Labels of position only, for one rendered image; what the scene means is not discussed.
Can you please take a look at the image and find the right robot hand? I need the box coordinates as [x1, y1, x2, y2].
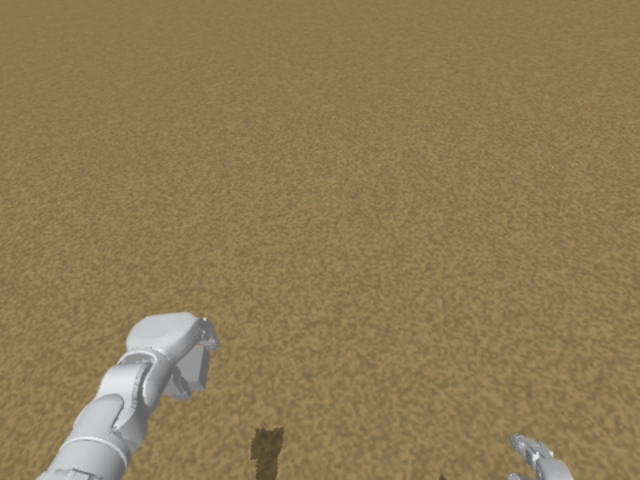
[507, 434, 574, 480]

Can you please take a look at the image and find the left robot arm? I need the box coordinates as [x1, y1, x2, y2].
[35, 347, 172, 480]

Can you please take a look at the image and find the left robot hand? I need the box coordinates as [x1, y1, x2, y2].
[126, 312, 219, 400]

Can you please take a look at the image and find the small box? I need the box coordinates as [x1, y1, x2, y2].
[176, 345, 210, 391]

